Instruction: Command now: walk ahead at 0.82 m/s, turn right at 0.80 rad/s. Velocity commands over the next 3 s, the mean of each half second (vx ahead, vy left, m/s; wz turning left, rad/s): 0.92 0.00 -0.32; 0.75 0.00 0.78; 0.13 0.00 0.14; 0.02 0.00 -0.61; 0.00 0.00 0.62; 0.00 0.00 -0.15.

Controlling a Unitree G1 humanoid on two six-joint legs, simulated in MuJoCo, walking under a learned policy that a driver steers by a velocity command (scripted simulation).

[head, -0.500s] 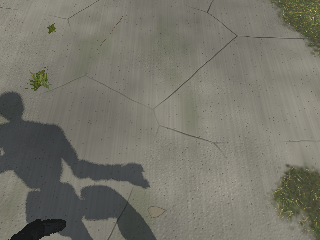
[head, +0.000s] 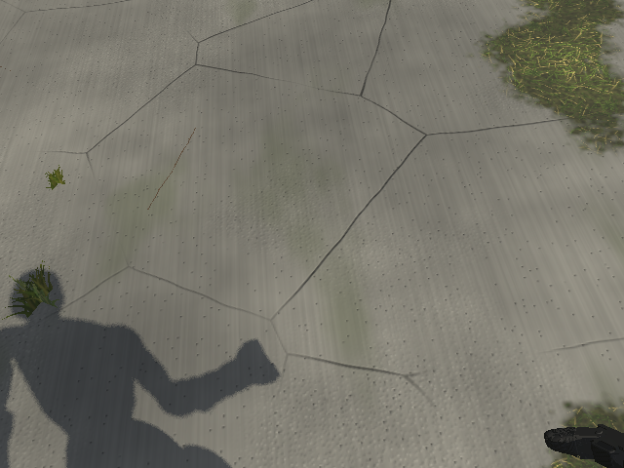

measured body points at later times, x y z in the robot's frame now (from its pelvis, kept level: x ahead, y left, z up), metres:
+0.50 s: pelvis +0.39 -0.05 -0.03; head +0.42 -0.06 +0.42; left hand +0.73 +0.09 -0.04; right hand +0.22 -0.29 -0.14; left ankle +0.21 +0.13 -0.74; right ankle +0.50 -0.19 -0.74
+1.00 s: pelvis +0.80 -0.06 -0.04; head +0.85 -0.04 +0.40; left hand +0.84 +0.24 -0.15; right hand +1.05 -0.28 -0.13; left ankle +0.92 -0.02 -0.74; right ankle +0.65 -0.25 -0.60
